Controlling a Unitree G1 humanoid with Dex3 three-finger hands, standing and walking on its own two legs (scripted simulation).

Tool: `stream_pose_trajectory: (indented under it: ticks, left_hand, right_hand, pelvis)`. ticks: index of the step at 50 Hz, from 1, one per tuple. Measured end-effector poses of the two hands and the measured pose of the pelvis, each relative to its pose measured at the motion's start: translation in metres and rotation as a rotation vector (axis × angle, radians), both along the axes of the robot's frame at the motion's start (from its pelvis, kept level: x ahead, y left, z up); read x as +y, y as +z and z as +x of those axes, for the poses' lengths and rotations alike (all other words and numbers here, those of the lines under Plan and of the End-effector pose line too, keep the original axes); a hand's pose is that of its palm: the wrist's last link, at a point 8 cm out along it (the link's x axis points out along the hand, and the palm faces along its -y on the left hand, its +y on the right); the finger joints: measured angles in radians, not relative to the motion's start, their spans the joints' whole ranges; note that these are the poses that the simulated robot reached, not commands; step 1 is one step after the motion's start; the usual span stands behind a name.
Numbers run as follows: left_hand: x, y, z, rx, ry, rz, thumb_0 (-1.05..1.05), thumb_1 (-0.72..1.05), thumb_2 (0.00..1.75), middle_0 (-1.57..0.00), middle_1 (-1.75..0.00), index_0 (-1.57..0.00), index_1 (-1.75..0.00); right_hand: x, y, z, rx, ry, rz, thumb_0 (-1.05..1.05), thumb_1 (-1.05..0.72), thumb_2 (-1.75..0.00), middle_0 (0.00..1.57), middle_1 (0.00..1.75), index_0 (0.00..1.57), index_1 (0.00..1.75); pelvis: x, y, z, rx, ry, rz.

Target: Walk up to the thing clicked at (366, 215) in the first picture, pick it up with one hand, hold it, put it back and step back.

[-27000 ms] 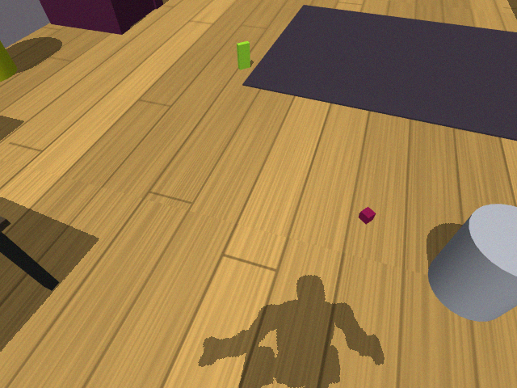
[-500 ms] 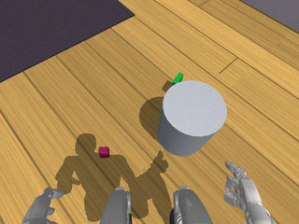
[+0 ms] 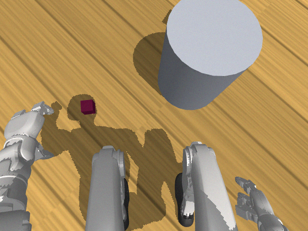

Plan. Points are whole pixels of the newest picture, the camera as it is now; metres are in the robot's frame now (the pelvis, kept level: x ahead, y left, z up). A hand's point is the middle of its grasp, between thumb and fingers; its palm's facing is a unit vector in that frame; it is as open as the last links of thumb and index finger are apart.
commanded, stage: rise first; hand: left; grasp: from above
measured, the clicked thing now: (88, 107) +0.52 +0.28 -0.42
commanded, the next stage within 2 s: none
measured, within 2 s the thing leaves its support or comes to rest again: neither
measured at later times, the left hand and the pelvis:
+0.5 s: hand (57, 120) +0.42 +0.32 -0.23, palm faces -0.47 -0.03 -0.88, open 13.8 cm; pelvis -0.01 +0.01 -0.08, yaw -3 degrees
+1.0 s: hand (66, 115) +0.45 +0.31 -0.28, palm faces -0.47 -0.05 -0.88, open 13.6 cm; pelvis +0.00 +0.01 -0.11, yaw -4 degrees
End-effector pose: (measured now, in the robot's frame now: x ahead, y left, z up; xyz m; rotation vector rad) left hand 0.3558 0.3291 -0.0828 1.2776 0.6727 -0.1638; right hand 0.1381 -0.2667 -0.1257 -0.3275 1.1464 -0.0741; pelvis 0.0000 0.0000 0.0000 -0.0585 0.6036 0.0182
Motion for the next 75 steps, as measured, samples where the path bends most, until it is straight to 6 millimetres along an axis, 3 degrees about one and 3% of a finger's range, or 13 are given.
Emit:
stream_pose_trajectory:
  ticks: [8, 17, 34, 48, 75]
  left_hand:
    - [-0.005, -0.038, 0.028, -0.048, -0.152, 0.058, 0.0, -0.43, 0.93, -0.2, -0.88, -0.2, -0.89]
    - [-0.009, -0.067, 0.054, -0.068, -0.23, 0.134, 0.0, -0.44, 0.94, -0.17, -0.89, -0.17, -0.89]
    - [-0.014, -0.11, 0.08, -0.065, -0.258, 0.163, 0.0, -0.44, 0.92, -0.13, -0.93, -0.16, -0.92]
    - [-0.018, -0.132, 0.096, -0.058, -0.246, 0.165, 0.0, -0.42, 0.9, -0.13, -0.97, -0.17, -0.93]
    - [-0.02, -0.149, 0.108, -0.071, -0.248, 0.154, 0.0, -0.46, 0.94, -0.16, -0.93, -0.16, -0.92]
  right_hand:
    - [-0.005, -0.027, -0.052, 0.125, -0.048, -0.048, 0.01, -0.91, -0.9, 0.2, 0.3, 0.2, 0.3]
    - [-0.007, -0.037, -0.077, 0.196, -0.076, -0.087, 0.01, -0.9, -0.9, 0.2, 0.3, 0.2, 0.3]
    - [-0.003, -0.065, -0.079, 0.248, -0.031, -0.078, 0.0, -0.9, -0.9, 0.2, 0.3, 0.2, 0.3]
    - [-0.003, -0.077, -0.089, 0.3, -0.037, -0.072, 0.0, -0.9, -0.9, 0.2, 0.3, 0.2, 0.3]
    - [-0.004, -0.08, -0.097, 0.338, -0.013, -0.086, 0.0, -0.9, -0.9, 0.2, 0.3, 0.2, 0.3]
  pelvis:
    - [0.005, -0.038, -0.011, -0.016, -0.007, -0.027]
    - [0.01, -0.061, -0.013, -0.018, -0.009, -0.046]
    - [0.01, -0.092, -0.008, -0.01, -0.018, -0.054]
    - [0.009, -0.104, -0.002, 0.003, -0.026, -0.058]
    - [0.01, -0.116, 0.0, -0.005, -0.033, -0.072]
